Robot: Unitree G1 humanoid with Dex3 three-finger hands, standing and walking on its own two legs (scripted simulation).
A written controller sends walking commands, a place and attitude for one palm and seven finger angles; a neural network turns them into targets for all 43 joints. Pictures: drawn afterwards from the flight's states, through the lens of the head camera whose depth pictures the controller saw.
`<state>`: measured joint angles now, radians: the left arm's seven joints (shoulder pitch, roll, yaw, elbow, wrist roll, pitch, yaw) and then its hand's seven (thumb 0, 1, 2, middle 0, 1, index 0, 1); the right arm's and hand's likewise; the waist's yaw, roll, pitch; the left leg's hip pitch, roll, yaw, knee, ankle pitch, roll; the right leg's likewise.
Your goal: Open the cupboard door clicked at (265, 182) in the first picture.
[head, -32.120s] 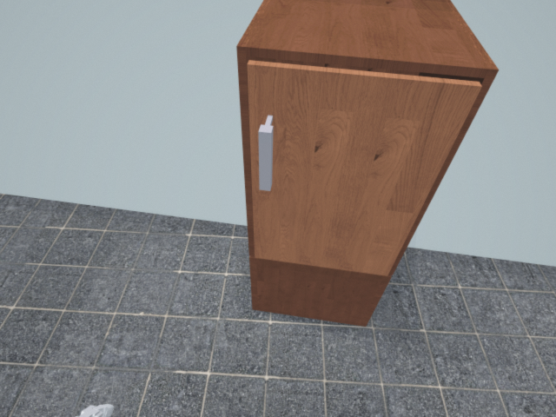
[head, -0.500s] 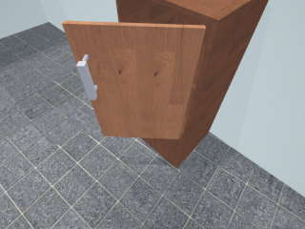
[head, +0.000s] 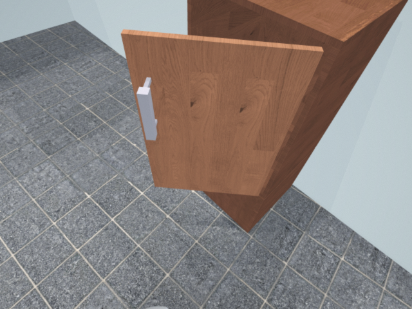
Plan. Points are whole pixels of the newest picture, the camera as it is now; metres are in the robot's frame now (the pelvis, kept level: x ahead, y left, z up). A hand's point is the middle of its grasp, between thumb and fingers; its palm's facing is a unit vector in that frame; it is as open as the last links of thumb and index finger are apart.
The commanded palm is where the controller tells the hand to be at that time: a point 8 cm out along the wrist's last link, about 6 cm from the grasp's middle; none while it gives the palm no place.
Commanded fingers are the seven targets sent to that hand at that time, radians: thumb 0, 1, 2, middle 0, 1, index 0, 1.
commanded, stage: come to a stop and stand still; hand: left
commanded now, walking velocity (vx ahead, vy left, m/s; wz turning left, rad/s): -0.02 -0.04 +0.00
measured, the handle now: (149, 109) +0.53 +0.18 +0.05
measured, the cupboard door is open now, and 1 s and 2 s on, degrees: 41 41 41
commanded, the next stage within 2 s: look again from close up in 0.54 s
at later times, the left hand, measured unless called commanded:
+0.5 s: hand out of the picture +0.03 +0.15 -0.17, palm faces +0.03 -0.98 -0.20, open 7.3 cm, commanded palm none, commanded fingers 0.00 0.90 0.90 -0.20 -0.30 -0.20 -0.30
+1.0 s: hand out of the picture -0.01 +0.15 -0.17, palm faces +0.01 -0.99 -0.17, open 7.3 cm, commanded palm none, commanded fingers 0.00 0.90 0.90 -0.20 -0.30 -0.20 -0.30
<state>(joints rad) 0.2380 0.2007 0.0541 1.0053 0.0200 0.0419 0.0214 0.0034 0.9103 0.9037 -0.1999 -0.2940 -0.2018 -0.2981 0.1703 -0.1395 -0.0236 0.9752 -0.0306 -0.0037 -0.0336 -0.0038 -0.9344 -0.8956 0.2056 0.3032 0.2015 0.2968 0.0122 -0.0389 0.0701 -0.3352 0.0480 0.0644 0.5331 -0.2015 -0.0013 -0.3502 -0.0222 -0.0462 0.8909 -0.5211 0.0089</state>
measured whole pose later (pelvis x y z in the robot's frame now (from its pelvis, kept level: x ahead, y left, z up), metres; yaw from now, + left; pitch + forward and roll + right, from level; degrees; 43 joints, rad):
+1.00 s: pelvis +0.00 -0.02 +0.01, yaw +0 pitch +0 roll +0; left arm 0.32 0.17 -0.02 1.11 0.02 -0.02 0.04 0.00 0.91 0.90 -0.20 -0.29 -0.20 -0.30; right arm 0.27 -0.14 0.03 1.13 -0.01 -0.02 -0.03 0.01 -0.92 -0.90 0.20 0.30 0.20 0.30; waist 0.01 -0.03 0.01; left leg -0.17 -0.01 0.11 0.45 -0.28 0.05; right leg -0.15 0.02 -0.07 0.44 -0.28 -0.04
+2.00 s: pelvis -0.04 -0.04 -0.05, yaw +4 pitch +10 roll -1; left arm 0.20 0.34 0.23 0.16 -0.33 -0.23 -0.41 0.01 0.19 0.60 -0.26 -0.75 -0.26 -0.76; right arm 0.25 -0.20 0.07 0.55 0.06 -0.18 -0.07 0.01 -0.90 -0.90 0.21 0.30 0.21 0.30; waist -0.04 0.03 -0.08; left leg -0.72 0.02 0.02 0.98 -0.44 0.02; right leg -0.69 0.05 -0.12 0.94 -0.44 -0.08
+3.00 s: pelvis -0.03 +0.01 -0.02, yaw +4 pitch +6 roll -3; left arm -0.08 0.47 0.42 0.41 -0.35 -0.16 -0.56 -0.01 -0.50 0.31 -0.30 -1.19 -0.30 -1.20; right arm 0.30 -0.29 0.05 0.58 0.05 -0.22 -0.08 0.01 -0.90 -0.90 0.21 0.30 0.20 0.30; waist 0.00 0.02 -0.05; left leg -0.49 -0.04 0.05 0.74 -0.35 0.09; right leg -0.45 0.01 -0.08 0.67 -0.33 -0.01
